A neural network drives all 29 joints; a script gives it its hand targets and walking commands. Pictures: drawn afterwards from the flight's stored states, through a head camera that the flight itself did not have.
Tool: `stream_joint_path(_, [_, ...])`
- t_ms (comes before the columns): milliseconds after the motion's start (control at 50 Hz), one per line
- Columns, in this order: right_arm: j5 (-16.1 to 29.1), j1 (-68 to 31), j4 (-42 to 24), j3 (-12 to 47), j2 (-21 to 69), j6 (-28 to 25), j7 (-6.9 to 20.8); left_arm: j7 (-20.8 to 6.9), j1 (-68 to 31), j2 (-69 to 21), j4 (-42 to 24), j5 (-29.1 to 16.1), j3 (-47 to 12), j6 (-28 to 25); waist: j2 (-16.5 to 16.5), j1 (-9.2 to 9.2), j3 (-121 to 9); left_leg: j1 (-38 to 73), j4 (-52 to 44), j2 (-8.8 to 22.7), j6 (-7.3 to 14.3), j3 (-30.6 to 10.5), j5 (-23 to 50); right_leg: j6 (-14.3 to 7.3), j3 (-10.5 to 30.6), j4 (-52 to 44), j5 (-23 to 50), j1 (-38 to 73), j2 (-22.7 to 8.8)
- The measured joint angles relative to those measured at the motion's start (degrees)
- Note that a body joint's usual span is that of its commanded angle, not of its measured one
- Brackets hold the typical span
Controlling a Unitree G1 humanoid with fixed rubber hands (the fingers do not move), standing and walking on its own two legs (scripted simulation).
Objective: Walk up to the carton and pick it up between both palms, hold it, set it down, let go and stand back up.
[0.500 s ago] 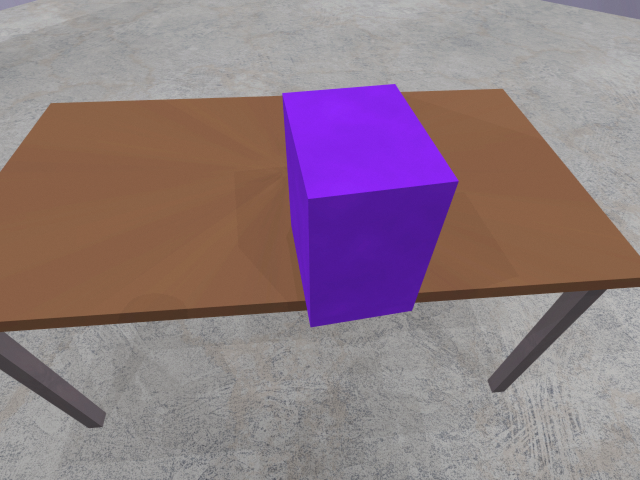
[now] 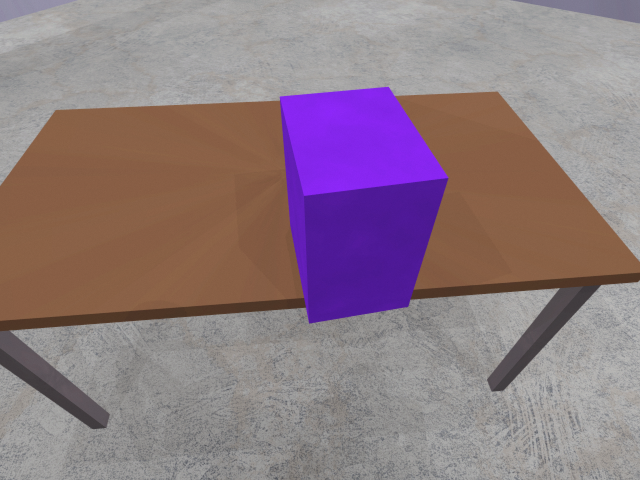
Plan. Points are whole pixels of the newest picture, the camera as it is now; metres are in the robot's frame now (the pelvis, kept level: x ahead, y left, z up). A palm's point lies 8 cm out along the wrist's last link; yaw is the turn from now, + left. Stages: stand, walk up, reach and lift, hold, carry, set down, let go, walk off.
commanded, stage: stand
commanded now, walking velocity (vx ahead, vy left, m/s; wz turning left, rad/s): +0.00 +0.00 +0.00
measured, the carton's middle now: (347, 208) +0.52 -0.01 +0.04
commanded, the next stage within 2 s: walk up in 0.14 s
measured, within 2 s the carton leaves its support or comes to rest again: neither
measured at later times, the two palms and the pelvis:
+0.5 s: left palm out of the picture +0.00 +0.23 -0.15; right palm out of the picture -0.08 -0.28 -0.12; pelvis -0.01 -0.03 +0.00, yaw +5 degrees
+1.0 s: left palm out of the picture -0.05 +0.05 -0.13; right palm (565, 421) +0.25 -0.34 -0.13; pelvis +0.09 -0.13 +0.00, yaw +11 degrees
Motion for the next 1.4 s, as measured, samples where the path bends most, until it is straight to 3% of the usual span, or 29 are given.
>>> stream_joint_path(360, [0.1,0.5,2.1,0.3,1.5,0.1,-0.1,0.0,0.5,-1.4,2.1,-0.1,-0.9,0.0,-0.5,-0.12,0.1,-2.1,0.9,0.2,-0.2,-0.3,0.6,-0.1,-0.2,0.6,0.9,-2.0,0.2])
stream_joint_path(420, [-1.0,1.2,0.1,-0.6,1.3,-0.1,-1.5,-1.2,-0.6,1.9,0.4,2.1,0.5,2.5,-0.9,-2.82,1.5,-4.4,3.1,1.6,-0.9,-2.9,0.2,0.0,-2.2,16.9,-8.3,-8.1,2.5])
stream_joint_path(480, [-1.6,5.5,0.8,-1.8,-0.9,0.8,-2.4,-2.1,-2.3,5.5,-2.0,2.7,1.6,3.5,-0.4,-3.74,0.5,-5.2,2.1,3.4,-2.0,-6.4,0.9,0.7,-2.7,32.0,-5.5,-14.7,4.0])
stream_joint_path(520, [-1.7,8.0,1.6,-2.4,-2.5,1.5,-2.4,-2.5,-3.8,6.9,-4.4,2.6,2.1,3.2,-0.2,-3.35,0.1,-5.4,0.9,4.3,-3.2,-7.9,1.7,1.4,-2.1,35.3,-3.0,-17.4,3.3])
stream_joint_path(580, [-1.9,10.2,2.1,-3.0,-4.5,1.8,-2.0,-3.2,-5.3,7.0,-8.0,1.9,2.1,2.6,0.4,-2.84,-0.8,-6.2,0.1,5.4,-4.6,-9.6,2.0,2.5,-1.6,30.1,-4.7,-17.8,1.7])
stream_joint_path(640, [-2.0,10.5,1.6,-3.5,-6.2,1.6,-1.2,-3.8,-5.3,6.0,-10.4,0.6,1.2,1.1,1.6,-2.36,-1.8,-7.1,1.0,6.1,-5.4,-10.5,0.8,2.8,-2.3,14.6,-7.3,-12.4,0.1])
stream_joint_path(680, [-2.0,9.8,0.8,-3.5,-6.8,1.2,-1.0,-3.5,-4.4,6.0,-11.0,0.3,0.6,-0.6,1.3,-1.76,-1.9,-9.2,6.5,5.6,-3.9,-10.7,-3.7,2.5,-1.8,4.3,-3.4,-7.3,-0.3])
stream_joint_path(720, [-1.6,8.2,-0.1,-3.3,-7.2,1.4,-0.9,-2.8,-3.1,4.9,-9.8,0.5,-0.2,-1.4,3.1,-1.72,-1.7,-12.7,17.2,5.5,-1.2,-11.0,-13.1,0.3,-3.8,6.0,-2.3,-6.5,1.1])
stream_joint_path(780, [-1.0,4.8,-2.9,-2.4,-6.4,1.5,0.3,-2.2,2.6,4.3,-8.3,0.5,-1.2,-1.9,1.0,0.16,-4.3,-18.1,31.3,3.1,0.5,-5.5,-11.5,-1.7,-4.2,2.3,-2.6,-2.9,0.6])
stream_joint_path(860, [-1.4,-1.7,-7.4,-2.0,-7.1,-0.8,2.6,-1.8,8.4,2.6,-4.6,0.1,-2.3,-2.4,1.5,0.90,-3.9,-23.0,36.9,3.2,0.8,0.3,-2.1,-2.5,-5.5,-4.6,-0.7,2.5,1.3])
stream_joint_path(960, [-0.5,-7.1,-9.2,-1.3,-5.8,-0.4,2.2,-1.3,11.6,0.7,-2.0,0.3,-3.2,-3.5,1.9,3.04,-1.7,-21.7,28.4,2.9,-0.1,3.4,0.4,-3.3,-6.4,-5.2,-2.7,5.1,2.3])
stream_joint_path(1060, [0.9,-10.5,-9.2,0.1,-2.9,0.3,1.5,-0.7,12.1,-1.0,-0.9,0.1,-4.3,-3.5,1.4,4.47,0.8,-14.0,10.6,0.5,1.4,4.3,1.7,-3.1,-5.4,-2.9,-6.0,6.1,2.1])
stream_joint_path(1120, [0.7,-11.0,-8.7,0.5,-0.8,-0.5,1.3,-0.3,10.3,-0.5,0.2,-0.3,-4.2,-2.9,-0.9,4.11,2.2,-8.8,3.1,-1.3,3.1,5.5,3.1,-2.5,-5.0,2.6,-8.7,5.3,0.6])
stream_joint_path(1160, [0.7,-10.7,-8.5,0.8,-0.3,-1.2,1.2,0.0,8.8,-0.6,0.0,-1.1,-4.0,-2.6,-1.6,3.53,3.0,-7.0,1.8,-1.5,3.4,5.8,3.1,-1.9,-4.6,9.9,-4.6,2.6,-0.1])
stream_joint_path(1200, [0.6,-9.6,-8.1,0.9,-0.3,-1.5,0.8,0.1,7.2,-0.5,-0.3,-1.2,-3.4,-1.8,-0.9,2.35,2.9,-5.4,0.8,-0.8,3.5,5.5,3.1,-1.7,-4.2,17.1,-10.6,-0.3,0.4])
stream_joint_path(1260, [0.3,-6.7,-6.8,1.2,-0.2,-1.4,0.0,-0.1,3.9,0.5,-1.3,-0.2,-2.6,-0.2,-0.5,1.52,2.2,-3.6,-1.3,-0.1,3.1,5.4,3.7,-1.8,-2.9,19.5,-16.0,-3.5,0.2])
stream_joint_path(1320, [0.3,-4.4,-4.9,1.5,-0.1,-0.8,-0.4,-0.1,0.6,1.2,-2.4,0.5,-2.0,0.6,-1.1,1.18,2.4,-3.1,-1.6,-0.3,2.7,5.6,3.8,-1.4,-1.5,15.6,-12.7,-4.9,-1.3])
stream_joint_path(1400, [0.8,-3.4,-3.8,0.5,-1.7,0.9,-0.6,0.3,-3.1,1.9,-4.9,0.5,-1.1,0.5,-0.9,1.10,3.8,-6.0,3.4,-0.7,2.2,6.1,2.1,0.2,-2.5,8.7,-0.8,-6.1,-3.5])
